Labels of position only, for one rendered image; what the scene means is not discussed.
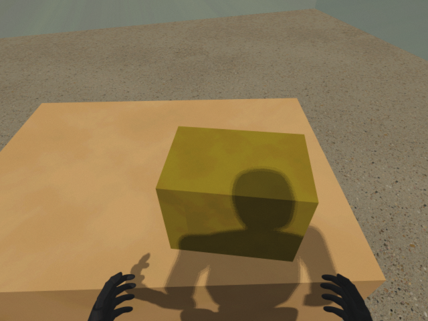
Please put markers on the pedestal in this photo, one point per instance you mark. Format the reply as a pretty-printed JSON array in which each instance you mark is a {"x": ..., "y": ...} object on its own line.
[{"x": 78, "y": 204}]

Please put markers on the carton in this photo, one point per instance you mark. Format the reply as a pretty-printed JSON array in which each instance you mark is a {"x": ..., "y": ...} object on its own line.
[{"x": 237, "y": 192}]

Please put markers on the robot left hand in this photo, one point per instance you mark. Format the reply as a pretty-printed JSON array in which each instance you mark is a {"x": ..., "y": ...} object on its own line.
[{"x": 104, "y": 307}]

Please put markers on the robot right hand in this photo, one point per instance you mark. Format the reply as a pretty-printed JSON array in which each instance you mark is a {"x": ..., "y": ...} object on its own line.
[{"x": 354, "y": 308}]

